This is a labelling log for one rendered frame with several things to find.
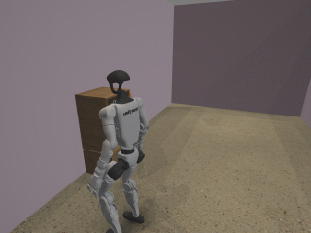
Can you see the left robot hand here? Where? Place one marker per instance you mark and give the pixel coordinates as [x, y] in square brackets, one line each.
[94, 183]

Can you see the robot head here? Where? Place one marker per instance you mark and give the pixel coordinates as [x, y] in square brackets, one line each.
[119, 76]

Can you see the right robot upper arm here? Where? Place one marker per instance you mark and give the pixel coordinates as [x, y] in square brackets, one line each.
[142, 114]

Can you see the left robot upper arm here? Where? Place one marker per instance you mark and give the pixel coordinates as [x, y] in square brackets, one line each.
[107, 115]

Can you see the left robot forearm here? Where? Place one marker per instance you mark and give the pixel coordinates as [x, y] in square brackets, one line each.
[103, 161]

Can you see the right robot forearm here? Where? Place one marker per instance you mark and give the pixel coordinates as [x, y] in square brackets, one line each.
[141, 136]

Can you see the right robot hand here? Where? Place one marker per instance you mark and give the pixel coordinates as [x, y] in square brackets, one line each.
[137, 146]

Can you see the right robot thigh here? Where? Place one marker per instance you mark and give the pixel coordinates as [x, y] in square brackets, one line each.
[128, 183]

